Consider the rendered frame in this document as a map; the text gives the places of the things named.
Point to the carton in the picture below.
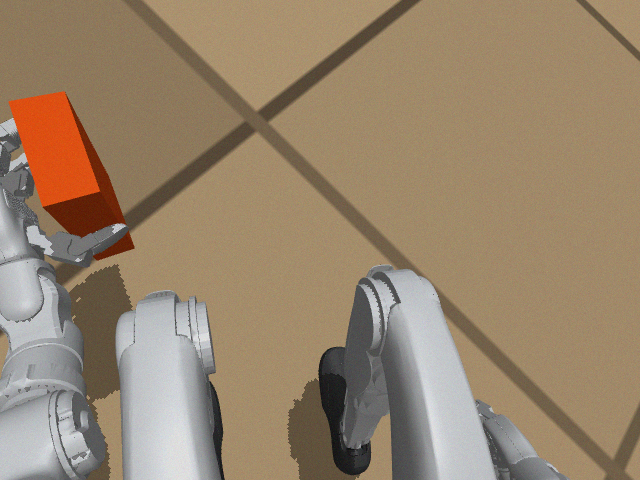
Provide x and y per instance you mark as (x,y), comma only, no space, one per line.
(71,181)

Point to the right robot arm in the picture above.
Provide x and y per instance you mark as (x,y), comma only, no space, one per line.
(534,468)

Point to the left robot hand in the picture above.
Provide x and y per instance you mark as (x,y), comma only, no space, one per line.
(20,233)

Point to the left robot foot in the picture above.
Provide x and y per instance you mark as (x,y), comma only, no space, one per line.
(218,430)

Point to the right robot foot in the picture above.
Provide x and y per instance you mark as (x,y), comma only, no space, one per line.
(332,389)

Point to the left robot arm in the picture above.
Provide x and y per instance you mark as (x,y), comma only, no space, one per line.
(47,429)

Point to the right robot hand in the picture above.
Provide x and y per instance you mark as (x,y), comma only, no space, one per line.
(506,442)

